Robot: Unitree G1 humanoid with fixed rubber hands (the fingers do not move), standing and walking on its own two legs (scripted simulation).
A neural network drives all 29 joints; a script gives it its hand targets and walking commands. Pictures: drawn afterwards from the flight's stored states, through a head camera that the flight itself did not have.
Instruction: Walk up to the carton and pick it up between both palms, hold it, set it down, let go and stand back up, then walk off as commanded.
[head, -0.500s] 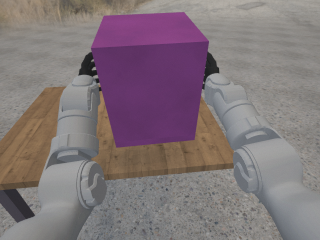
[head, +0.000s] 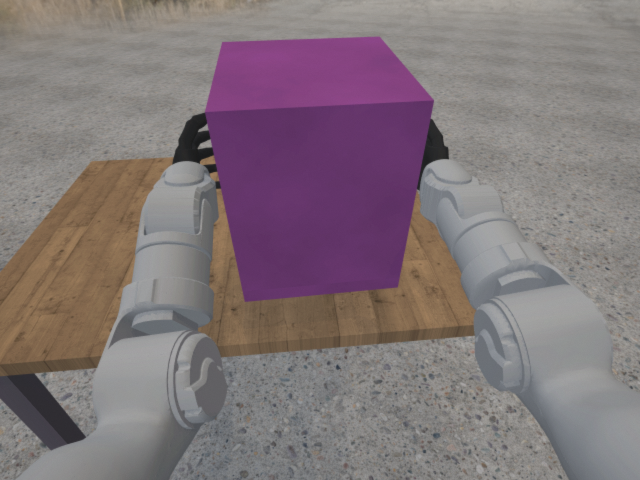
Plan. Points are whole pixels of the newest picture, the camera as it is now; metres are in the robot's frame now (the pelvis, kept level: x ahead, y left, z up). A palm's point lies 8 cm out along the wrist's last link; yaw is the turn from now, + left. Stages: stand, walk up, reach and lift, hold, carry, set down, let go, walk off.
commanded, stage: set down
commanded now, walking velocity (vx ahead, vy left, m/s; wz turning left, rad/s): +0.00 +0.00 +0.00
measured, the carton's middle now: (312, 168) +0.44 +0.00 +0.25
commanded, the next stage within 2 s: none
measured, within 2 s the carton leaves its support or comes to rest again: rests again in 1.94 s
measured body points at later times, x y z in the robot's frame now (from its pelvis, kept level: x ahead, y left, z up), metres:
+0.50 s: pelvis +0.00 +0.00 +0.00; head -0.02 +0.01 +0.45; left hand +0.43 +0.17 +0.23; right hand +0.46 -0.13 +0.22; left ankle -0.02 +0.11 -0.75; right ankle +0.00 -0.08 -0.75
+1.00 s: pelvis +0.01 +0.00 +0.00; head +0.03 -0.02 +0.45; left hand +0.45 +0.16 +0.20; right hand +0.49 -0.13 +0.17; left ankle -0.02 +0.11 -0.75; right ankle +0.00 -0.08 -0.75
